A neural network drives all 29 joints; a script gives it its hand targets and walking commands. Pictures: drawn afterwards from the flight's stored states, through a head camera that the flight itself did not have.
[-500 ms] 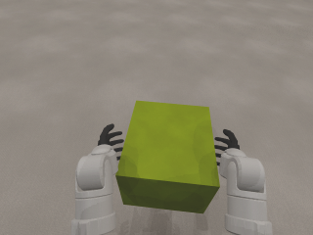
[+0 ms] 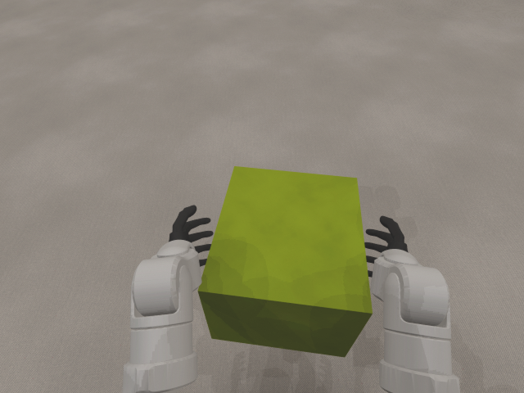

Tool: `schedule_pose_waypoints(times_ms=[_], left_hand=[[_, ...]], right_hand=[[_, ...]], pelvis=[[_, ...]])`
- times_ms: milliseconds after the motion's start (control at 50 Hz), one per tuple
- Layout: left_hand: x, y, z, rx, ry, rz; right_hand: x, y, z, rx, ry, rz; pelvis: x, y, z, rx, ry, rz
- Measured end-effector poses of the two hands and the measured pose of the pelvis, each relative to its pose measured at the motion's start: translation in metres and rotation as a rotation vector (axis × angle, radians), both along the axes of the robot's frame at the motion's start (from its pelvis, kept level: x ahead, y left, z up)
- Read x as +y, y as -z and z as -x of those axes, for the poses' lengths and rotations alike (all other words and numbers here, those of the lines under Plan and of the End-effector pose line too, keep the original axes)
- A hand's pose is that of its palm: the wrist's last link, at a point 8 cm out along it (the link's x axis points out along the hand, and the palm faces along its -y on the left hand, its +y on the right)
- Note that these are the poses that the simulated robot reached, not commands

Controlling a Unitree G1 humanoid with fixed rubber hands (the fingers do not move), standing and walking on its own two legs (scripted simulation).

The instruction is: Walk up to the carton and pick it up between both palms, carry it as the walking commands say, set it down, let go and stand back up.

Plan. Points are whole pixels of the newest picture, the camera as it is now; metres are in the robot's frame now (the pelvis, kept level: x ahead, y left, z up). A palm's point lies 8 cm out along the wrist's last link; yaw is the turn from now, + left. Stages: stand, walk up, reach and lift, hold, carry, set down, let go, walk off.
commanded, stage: carry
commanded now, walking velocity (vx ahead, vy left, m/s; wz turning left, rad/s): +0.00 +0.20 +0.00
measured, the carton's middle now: (286, 256) +0.35 -0.02 -0.03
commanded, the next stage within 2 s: none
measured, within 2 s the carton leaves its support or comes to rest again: neither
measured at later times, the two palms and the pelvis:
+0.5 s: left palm (141, 281) +0.26 +0.18 +0.09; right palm (372, 288) +0.25 -0.12 +0.08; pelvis -0.04 +0.04 +0.00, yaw +0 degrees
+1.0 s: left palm (33, 315) +0.22 +0.31 +0.08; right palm (267, 309) +0.22 +0.01 +0.09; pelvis -0.08 +0.16 +0.01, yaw +1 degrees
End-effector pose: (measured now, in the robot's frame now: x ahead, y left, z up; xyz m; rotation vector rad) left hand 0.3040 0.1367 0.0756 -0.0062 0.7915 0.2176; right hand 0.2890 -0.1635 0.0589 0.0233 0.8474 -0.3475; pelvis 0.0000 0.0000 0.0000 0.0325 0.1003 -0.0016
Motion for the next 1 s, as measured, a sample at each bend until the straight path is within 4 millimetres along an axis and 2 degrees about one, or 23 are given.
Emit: schedule_pose_waypoints(times_ms=[40, 80, 240, 380, 460, 560, 660, 780, 860, 1000], left_hand=[[0.016, 0.009, 0.001, 0.002, -0.003, 0.028], [0.026, 0.012, 0.005, 0.018, 0.002, 0.045], [0.046, -0.001, 0.02, -0.026, 0.0, 0.079], [0.047, -0.01, 0.035, -0.054, -0.009, 0.064], [0.043, -0.011, 0.044, -0.062, -0.017, 0.039], [0.049, -0.019, 0.049, -0.029, -0.007, 0.0], [0.08, -0.018, 0.053, -0.024, -0.034, -0.017], [0.132, 0.007, 0.061, -0.002, -0.046, 0.036], [0.153, 0.012, 0.072, 0.024, -0.034, 0.076], [0.178, -0.002, 0.086, -0.037, -0.041, 0.1]], right_hand=[[0.015, 0.001, -0.001, 0.002, -0.009, 0.024], [0.025, -0.004, 0.002, 0.017, -0.011, 0.043], [0.045, -0.024, 0.018, -0.025, -0.006, 0.073], [0.046, -0.029, 0.031, -0.051, -0.013, 0.059], [0.042, -0.022, 0.036, -0.061, -0.022, 0.034], [0.049, -0.017, 0.044, -0.029, -0.02, -0.005], [0.08, -0.012, 0.041, -0.025, -0.044, -0.02], [0.131, -0.003, 0.046, -0.002, -0.057, 0.032], [0.151, -0.013, 0.058, 0.025, -0.05, 0.071], [0.177, -0.032, 0.071, -0.033, -0.056, 0.097]], pelvis=[[0.012, 0.002, 0.001, 0.002, 0.0, 0.015], [0.02, -0.004, 0.005, -0.001, 0.008, 0.037], [0.039, -0.008, 0.019, -0.016, 0.017, 0.075], [0.038, -0.005, 0.031, -0.032, 0.012, 0.063], [0.034, 0.0, 0.037, -0.046, 0.003, 0.027], [0.046, -0.007, 0.039, -0.051, 0.001, -0.011], [0.07, -0.008, 0.044, -0.027, -0.03, -0.03], [0.115, 0.002, 0.053, -0.006, -0.04, 0.016], [0.135, -0.007, 0.062, -0.013, -0.022, 0.07], [0.157, -0.008, 0.076, -0.031, -0.022, 0.1]])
